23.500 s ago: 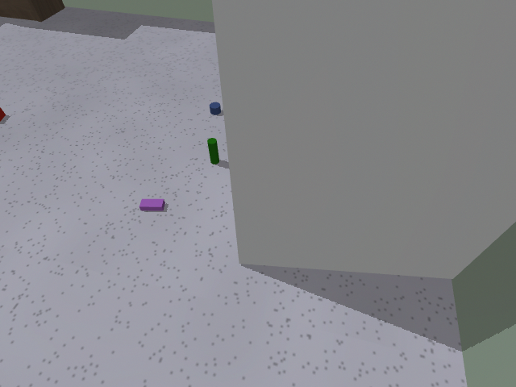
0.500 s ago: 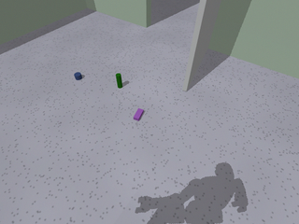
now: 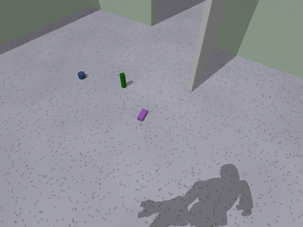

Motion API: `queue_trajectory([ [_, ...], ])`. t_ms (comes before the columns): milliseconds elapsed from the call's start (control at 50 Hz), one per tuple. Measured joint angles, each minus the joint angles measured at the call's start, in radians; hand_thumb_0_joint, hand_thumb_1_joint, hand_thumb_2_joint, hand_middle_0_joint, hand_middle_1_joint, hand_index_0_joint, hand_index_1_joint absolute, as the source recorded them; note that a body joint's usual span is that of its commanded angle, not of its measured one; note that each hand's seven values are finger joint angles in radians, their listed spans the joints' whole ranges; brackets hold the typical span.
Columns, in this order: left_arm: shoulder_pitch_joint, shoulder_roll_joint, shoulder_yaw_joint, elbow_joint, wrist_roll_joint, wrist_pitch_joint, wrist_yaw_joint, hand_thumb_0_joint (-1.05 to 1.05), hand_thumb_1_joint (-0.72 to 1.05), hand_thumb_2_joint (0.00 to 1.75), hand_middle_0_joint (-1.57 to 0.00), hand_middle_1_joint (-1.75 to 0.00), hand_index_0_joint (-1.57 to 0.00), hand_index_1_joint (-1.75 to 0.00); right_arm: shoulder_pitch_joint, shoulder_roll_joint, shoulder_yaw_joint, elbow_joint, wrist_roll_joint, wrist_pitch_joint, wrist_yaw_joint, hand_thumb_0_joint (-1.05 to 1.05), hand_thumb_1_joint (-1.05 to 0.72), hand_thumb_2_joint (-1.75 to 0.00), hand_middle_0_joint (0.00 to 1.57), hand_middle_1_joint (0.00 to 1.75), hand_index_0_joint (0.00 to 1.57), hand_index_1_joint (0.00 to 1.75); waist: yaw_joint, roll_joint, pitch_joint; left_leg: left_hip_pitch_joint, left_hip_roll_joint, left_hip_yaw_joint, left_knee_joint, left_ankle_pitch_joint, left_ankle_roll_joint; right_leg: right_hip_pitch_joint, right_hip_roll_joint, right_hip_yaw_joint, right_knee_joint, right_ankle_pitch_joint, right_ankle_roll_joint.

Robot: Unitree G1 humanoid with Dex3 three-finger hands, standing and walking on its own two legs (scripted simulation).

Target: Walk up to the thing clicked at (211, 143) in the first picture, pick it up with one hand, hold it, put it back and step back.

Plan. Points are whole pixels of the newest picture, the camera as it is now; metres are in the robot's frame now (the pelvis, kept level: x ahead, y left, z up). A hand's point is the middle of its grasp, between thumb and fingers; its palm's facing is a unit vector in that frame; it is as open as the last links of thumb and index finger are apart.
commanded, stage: stand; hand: left
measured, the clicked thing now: (123, 80) +1.47 +0.27 -0.71
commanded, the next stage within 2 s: walk up in 0.74 s
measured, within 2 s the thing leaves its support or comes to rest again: neither
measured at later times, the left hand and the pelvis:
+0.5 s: hand out of the picture +0.08 +0.26 -0.16, palm faces -0.03 -0.94 -0.35, open 7.4 cm; pelvis +0.00 +0.00 +0.00, yaw +0 degrees
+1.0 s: hand out of the picture +0.11 +0.25 -0.14, palm faces -0.05 -0.90 -0.43, open 7.4 cm; pelvis +0.04 -0.05 -0.01, yaw -3 degrees
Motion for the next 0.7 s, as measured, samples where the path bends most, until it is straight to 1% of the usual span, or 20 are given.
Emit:
queue_trajectory([
  [700,-0.001,0.003,0.001,-0.011,0.001,0.003,-0.002,0.0,0.9,0.89,-0.2,-0.3,-0.2,-0.3,0.004,0.001,0.005,-0.011,-0.001,-0.004,-0.003,0.0,-0.91,-0.9,0.21,0.3,0.2,0.3,0.003,-0.001,-0.003,0.006,-0.003,-0.005,-0.007,0.001,-0.001,0.008,-0.003,-0.006,-0.006,-0.002,-0.001],
])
